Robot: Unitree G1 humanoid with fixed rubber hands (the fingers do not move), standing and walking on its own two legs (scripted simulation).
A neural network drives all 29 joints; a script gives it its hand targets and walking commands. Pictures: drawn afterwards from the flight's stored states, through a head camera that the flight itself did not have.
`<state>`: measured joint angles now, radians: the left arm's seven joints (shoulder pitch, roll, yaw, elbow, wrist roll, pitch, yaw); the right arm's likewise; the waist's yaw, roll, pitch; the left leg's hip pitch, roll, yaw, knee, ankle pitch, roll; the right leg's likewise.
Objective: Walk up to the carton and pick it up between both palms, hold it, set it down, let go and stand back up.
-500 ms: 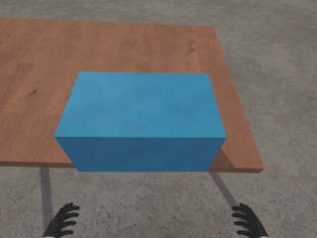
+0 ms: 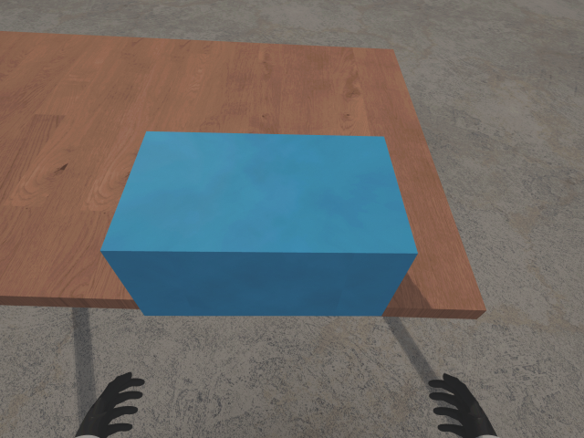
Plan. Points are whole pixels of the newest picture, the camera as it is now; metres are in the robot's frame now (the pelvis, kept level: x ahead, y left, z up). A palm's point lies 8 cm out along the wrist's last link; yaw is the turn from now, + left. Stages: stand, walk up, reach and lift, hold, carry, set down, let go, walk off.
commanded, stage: stand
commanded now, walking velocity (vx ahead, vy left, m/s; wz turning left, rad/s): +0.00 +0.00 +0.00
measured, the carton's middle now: (265, 225) +0.36 +0.04 +0.10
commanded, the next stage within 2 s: walk up in 1.36 s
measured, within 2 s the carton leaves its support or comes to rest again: neither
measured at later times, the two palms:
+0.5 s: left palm out of the picture +0.13 +0.27 -0.08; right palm out of the picture +0.13 -0.25 -0.08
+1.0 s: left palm out of the picture +0.10 +0.28 -0.08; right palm out of the picture +0.11 -0.26 -0.08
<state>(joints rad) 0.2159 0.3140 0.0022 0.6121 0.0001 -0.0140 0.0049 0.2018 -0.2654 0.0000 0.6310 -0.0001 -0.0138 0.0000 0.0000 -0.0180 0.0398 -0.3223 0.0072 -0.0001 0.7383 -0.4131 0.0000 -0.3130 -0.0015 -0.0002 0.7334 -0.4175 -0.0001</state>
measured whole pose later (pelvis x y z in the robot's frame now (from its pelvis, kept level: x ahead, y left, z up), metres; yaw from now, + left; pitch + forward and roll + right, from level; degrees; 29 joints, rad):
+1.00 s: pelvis -0.03 +0.00 +0.00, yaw +0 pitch -2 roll +0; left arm 0.22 0.33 0.00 0.69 0.00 -0.02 0.01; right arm 0.20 -0.28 0.00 0.68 0.00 -0.02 0.00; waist 0.00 0.00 0.04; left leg -0.32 0.01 0.00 0.74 -0.37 0.00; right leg -0.31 0.00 0.00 0.73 -0.38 0.00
